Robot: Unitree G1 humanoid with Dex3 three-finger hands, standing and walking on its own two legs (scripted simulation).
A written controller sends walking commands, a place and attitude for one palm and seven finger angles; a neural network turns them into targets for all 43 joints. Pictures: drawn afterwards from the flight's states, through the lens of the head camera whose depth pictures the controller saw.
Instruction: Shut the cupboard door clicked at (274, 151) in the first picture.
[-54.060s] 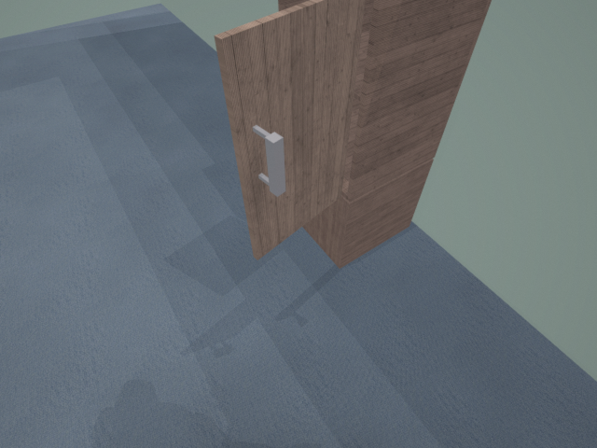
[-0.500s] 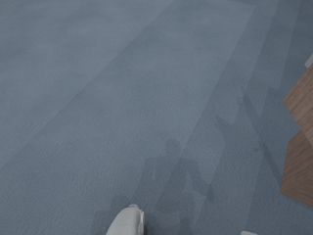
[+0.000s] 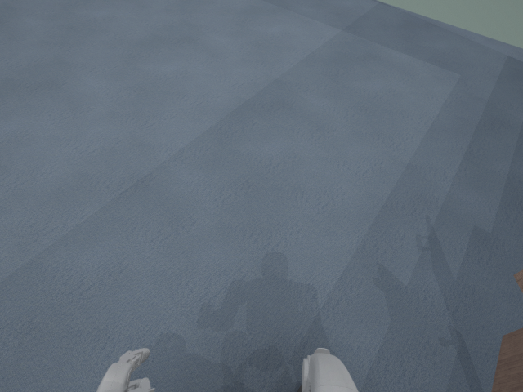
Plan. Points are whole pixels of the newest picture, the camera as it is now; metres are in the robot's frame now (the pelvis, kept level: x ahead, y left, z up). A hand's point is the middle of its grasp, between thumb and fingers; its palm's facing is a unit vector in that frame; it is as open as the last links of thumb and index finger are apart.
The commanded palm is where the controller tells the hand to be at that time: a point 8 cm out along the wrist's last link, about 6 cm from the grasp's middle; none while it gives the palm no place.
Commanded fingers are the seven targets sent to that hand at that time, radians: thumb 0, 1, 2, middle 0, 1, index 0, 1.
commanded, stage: walk to a spot facing it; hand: left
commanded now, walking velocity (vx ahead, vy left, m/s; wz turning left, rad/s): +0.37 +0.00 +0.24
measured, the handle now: out of the picture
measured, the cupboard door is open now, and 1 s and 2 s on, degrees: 36 36 36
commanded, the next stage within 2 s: turn to face it in 0.38 s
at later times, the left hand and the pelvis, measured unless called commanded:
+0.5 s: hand (164, 343) +0.22 +0.18 -0.17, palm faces +0.24 -0.94 -0.25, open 7.2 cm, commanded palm none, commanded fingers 0.00 0.90 0.90 -0.20 -0.30 -0.20 -0.30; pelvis +0.22 -0.03 +0.00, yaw +14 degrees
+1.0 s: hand (148, 305) +0.29 +0.22 -0.18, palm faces +0.15 -0.97 -0.20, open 7.4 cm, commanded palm none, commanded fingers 0.00 0.90 0.90 -0.20 -0.30 -0.20 -0.30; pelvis +0.27 +0.02 -0.01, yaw +3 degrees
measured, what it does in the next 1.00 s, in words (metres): walks ahead: right foot, then left foot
